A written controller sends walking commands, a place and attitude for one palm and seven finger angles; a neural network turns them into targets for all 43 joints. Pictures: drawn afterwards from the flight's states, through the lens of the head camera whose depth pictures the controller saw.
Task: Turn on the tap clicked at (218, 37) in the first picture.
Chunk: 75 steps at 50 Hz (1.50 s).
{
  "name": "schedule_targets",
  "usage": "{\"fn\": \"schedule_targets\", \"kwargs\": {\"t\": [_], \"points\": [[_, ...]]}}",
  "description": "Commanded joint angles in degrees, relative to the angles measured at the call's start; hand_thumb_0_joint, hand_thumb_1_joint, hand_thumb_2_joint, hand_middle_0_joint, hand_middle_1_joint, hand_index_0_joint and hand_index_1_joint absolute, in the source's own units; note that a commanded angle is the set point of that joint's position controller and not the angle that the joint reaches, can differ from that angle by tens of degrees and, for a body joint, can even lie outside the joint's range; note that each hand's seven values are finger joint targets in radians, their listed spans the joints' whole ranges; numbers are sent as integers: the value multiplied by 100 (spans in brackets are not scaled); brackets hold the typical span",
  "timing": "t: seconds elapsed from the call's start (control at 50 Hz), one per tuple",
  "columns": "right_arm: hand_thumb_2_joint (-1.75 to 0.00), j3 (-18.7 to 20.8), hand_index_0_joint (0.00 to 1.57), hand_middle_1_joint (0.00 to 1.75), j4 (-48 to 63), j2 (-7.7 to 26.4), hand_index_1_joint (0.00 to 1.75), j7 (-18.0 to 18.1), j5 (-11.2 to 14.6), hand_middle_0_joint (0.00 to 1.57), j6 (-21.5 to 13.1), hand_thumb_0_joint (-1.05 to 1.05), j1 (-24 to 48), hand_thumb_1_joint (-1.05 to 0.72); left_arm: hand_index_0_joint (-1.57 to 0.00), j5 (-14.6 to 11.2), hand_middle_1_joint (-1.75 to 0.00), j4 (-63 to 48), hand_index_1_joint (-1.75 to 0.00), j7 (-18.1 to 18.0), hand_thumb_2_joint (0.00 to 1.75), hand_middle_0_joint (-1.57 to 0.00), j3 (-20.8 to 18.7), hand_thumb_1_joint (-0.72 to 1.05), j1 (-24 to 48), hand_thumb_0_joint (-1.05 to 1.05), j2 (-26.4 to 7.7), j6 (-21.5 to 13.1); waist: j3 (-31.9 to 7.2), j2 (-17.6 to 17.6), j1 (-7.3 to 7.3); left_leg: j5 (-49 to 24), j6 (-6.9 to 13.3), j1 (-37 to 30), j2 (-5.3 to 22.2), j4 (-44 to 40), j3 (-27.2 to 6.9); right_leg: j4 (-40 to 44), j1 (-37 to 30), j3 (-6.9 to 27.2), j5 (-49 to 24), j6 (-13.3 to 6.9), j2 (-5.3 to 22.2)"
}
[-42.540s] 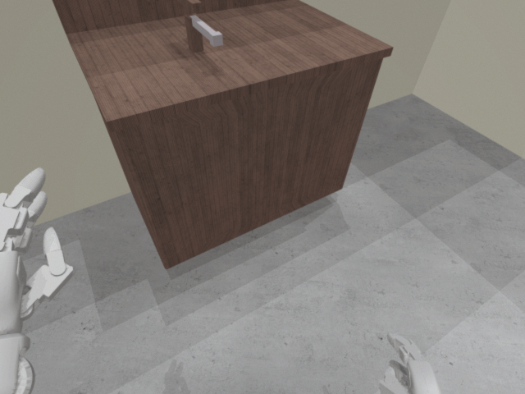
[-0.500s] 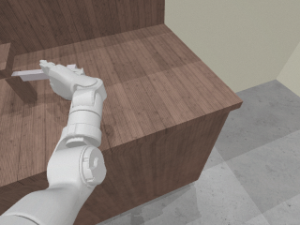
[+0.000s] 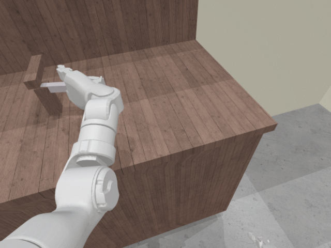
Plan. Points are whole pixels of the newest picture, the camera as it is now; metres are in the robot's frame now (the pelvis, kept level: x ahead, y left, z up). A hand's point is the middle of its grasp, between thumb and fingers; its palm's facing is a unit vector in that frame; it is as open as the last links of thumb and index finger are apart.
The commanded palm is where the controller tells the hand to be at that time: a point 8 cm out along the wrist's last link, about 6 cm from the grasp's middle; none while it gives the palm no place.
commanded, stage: lift the hand up off the lever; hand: left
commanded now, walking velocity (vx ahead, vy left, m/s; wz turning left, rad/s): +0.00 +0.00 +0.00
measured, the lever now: (99, 84) +0.52 +0.19 +0.15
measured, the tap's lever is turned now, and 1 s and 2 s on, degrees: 75 75 75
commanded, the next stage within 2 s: draw the hand back beside the body in 0.96 s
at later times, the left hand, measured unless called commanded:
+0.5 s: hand (105, 76) +0.46 +0.15 +0.21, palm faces +0.76 -0.65 -0.08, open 7.8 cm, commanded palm +0.41 +0.16 +0.22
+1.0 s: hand (102, 72) +0.46 +0.15 +0.23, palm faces +0.77 -0.63 -0.08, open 7.8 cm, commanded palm +0.40 +0.17 +0.23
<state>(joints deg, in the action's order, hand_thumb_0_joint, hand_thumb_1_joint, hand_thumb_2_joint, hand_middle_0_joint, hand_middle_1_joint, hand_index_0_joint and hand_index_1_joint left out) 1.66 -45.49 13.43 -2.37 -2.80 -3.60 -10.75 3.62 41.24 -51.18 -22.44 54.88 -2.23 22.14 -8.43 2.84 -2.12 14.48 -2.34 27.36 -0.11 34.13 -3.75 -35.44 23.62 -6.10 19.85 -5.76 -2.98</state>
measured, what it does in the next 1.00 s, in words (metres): stands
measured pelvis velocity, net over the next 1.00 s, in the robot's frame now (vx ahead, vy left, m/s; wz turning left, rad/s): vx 0.00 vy -0.01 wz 0.00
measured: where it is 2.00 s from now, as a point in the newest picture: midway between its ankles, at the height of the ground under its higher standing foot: outside the picture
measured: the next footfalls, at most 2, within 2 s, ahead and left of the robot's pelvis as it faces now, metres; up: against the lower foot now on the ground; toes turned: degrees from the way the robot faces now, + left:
none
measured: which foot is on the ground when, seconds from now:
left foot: down 0.00-1.00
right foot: down 0.00-1.00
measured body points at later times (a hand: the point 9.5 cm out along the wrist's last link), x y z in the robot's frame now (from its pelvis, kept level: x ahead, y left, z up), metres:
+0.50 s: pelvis +0.00 +0.00 +0.00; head +0.00 -0.03 +0.45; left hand +0.41 +0.18 +0.22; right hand +0.11 -0.24 -0.13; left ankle +0.03 +0.15 -0.72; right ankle -0.02 -0.05 -0.72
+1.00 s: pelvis +0.00 -0.01 +0.00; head +0.00 -0.04 +0.45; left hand +0.41 +0.18 +0.23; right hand +0.14 -0.24 -0.12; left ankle +0.03 +0.15 -0.72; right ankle -0.02 -0.05 -0.72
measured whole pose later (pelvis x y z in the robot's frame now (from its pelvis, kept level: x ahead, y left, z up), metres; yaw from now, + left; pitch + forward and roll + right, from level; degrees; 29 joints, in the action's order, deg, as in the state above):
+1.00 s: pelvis +0.00 -0.01 +0.00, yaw +0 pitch +6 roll +1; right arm 1.6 -46.7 13.1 -1.9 -2.4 -3.6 -8.7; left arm 3.2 37.2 -51.8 -21.8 56.4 -0.6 25.6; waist -7.7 3.1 -0.8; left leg 13.3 -2.6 24.5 0.2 31.6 -3.5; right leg -33.5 21.2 -5.9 18.8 -6.2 -3.3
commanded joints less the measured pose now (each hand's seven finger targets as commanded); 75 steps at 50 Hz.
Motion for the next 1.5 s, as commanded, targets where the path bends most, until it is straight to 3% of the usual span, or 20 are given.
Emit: {"fn": "schedule_targets", "kwargs": {"t": [0.0, 0.18, 0.24, 0.4, 0.5, 0.64, 0.8, 0.9, 1.04, 1.06, 1.1, 1.12, 1.18, 1.24, 1.26, 1.28, 1.32, 1.34, 1.38, 1.48], "points": [[-90, 161, 20, 30, 603, 537, 30, 43, -25, 20, -283, 0, 326, -90, -15, 280, -15, -1367, -15, -118, 90, -15, 415, 90, 3283, 0, -894, -407, -1653, -536, -147, -1114, 329, -750, -99, -26, 319, 654, -681, 406, -2224, 610, 434], [-90, 178, 20, 30, 609, 546, 30, 68, -43, 20, -256, 0, 282, -90, -15, 301, -15, -1277, -15, -134, 90, -15, 316, 90, 3285, 0, -1052, -305, -2059, -447, -69, -1302, 296, -803, -112, -33, 316, 567, -936, 407, -2357, 570, 428], [-90, 184, 20, 30, 667, 577, 30, 75, -11, 20, -207, 0, 270, -90, -15, 166, -15, -1186, -15, -67, 90, -15, 226, 90, 2793, 0, -1036, -180, -2043, -652, 11, -1419, 295, -786, -121, -98, 297, 577, -1142, 345, -2635, 586, 436], [-90, 155, 20, 30, 611, 549, 30, 31, 11, 20, -298, 0, 448, -90, -15, 131, -15, -1541, -15, -110, 90, -15, 405, 90, 3146, 0, -867, -151, -1581, -685, -23, -1183, 313, -871, -91, -214, 329, 787, -887, 343, -2159, 584, 394], [-90, 153, 20, 30, 551, 510, 30, 26, -39, 20, -325, 0, 525, -90, -15, 275, -15, -1661, -15, -215, 90, -15, 433, 90, 3557, 0, -924, -144, -1709, -434, -7, -1188, 308, -926, -95, -181, 359, 769, -829, 368, -1980, 534, 378], [-90, 174, 20, 30, 635, 535, 30, 51, -9, 20, -252, 0, 497, -90, -15, 169, -15, -1491, -15, -145, 90, -15, 343, 90, 3058, 0, -925, -7, -2004, -639, 103, -1386, 291, -919, -123, -242, 361, 692, -1241, 366, -2556, 578, 431], [-90, 99, 20, 30, 610, 544, 30, 93, 70, 20, -245, 0, 690, -90, -15, 51, -15, -1369, -15, -36, 90, -15, 432, 90, 3100, 0, -817, 134, -1375, -890, 7, -1115, 321, -897, -107, -346, 388, 950, -1019, 413, -2320, 649, 482], [-90, 113, 20, 30, 582, 485, 30, 75, 21, 20, -290, 0, 708, -90, -15, 204, -15, -1697, -15, -122, 90, -15, 445, 90, 3524, 0, -934, -19, -1682, -534, 53, -1197, 312, -975, -119, -260, 388, 850, -1018, 451, -2314, 606, 472], [-90, 120, 20, 30, 634, 524, 30, 112, 46, 20, -203, 0, 669, -90, -15, 121, -15, -1512, -15, -44, 90, -15, 368, 90, 3002, 0, -940, 116, -1799, -742, 108, -1364, 294, -907, -142, -287, 354, 763, -1300, 406, -2789, 631, 507], [-90, 180, 20, 30, 809, 697, 30, 229, 98, 20, -43, 0, 411, -90, -15, 143, -15, -2330, -15, 962, 90, -15, 1258, 90, 2311, 0, -723, 41, -1945, -1171, -111, -1545, 353, -1197, -171, -310, 466, 600, -1626, 539, -3437, 655, 435], [-90, 149, 20, 30, 1067, 698, 30, 424, 220, 20, 13, 0, 411, -90, -15, -36, -16, -2666, -16, 1708, 90, -15, 923, 90, 1710, 0, -1280, -65, -2142, -1137, 53, -1674, 436, -1314, -231, -375, 553, 694, -2081, 686, -4311, 803, 533], [-90, 106, 20, 30, 1173, 633, 30, 485, 270, 20, 57, 0, 433, -90, -15, -108, -16, -2974, -16, 1995, 90, -15, 1034, 90, 1340, 0, -1225, -91, -2107, -1142, 117, -1696, 435, -1372, -218, -450, 545, 695, -2238, 685, -4477, 820, 532], [-90, -29, 20, 30, 1450, 559, 30, 624, 426, 20, 178, 0, 605, -90, -16, -458, -17, -3368, -17, 2846, 90, -16, 967, 90, -244, 0, -1346, -197, -1427, -1141, 326, -1514, 460, -1504, -141, -667, 499, 919, -2274, 673, -4166, 787, 463], [-90, -160, 20, 30, 1615, 498, 30, 732, 553, 20, 206, 0, 1089, -90, -16, -859, -18, -4111, -18, 2872, 90, -16, 352, 90, -895, 0, -1763, 10, -866, -1012, 593, -1222, 423, -1525, -85, -872, 434, 1290, -2376, 756, -3539, 797, 501], [-90, -38, 20, 30, 1547, 564, 30, 569, 423, 20, 228, 0, 614, -90, -16, -904, -18, -3829, -18, 3512, 90, -16, 632, 90, -1859, 0, -2468, -682, -82, -823, 299, -912, 419, -1507, 62, -969, 407, 1300, -2038, 777, -3386, 824, 550], [-90, -73, 20, 30, 1739, 527, 30, 517, 441, 20, 225, 0, 676, -90, -16, -973, -19, -4112, -19, 3789, 90, -16, 380, 90, -2239, 0, -2705, -1093, -124, -748, 501, -827, 454, -1474, 16, -974, 417, 1382, -2093, 862, -3179, 810, 537], [-90, -86, 20, 30, 1953, 460, 30, 516, 463, 20, 104, 0, 950, -90, -16, -972, -19, -5409, -19, 4065, 90, -16, 496, 90, -1961, 0, -2959, -1729, -391, -365, 480, -893, 488, -1695, -14, -977, 387, 1456, -2239, 969, -3085, 753, 597], [-90, -64, 20, 30, 1970, 441, 30, 516, 478, 20, 0, 0, 1036, -90, -16, -954, -19, -6043, -19, 4172, 90, -16, 496, 90, -1783, 0, -3086, -2054, -402, 357, 472, -985, 484, -2006, -28, -963, 421, 1517, -2055, 923, -2861, 646, 565], [-90, -74, 20, 30, 1985, 442, 30, 468, 445, 20, -232, 0, 1032, -90, -17, -892, -20, -6538, -20, 4293, 90, -17, 896, 90, -1668, 0, -2840, -2525, -456, 513, 335, -1066, 487, -2461, -47, -963, 408, 1605, -1697, 836, -2570, 564, 447], [-90, -57, 20, 30, 1725, 500, 30, 494, 471, 20, -529, 0, 916, -90, -17, -809, -22, -5687, -22, 4414, 90, -17, 1635, 90, -2032, 0, -2135, -2914, 12, -91, 162, -746, 549, -2823, -45, -1014, 399, 1904, -1179, 798, -1780, 543, 337]]}}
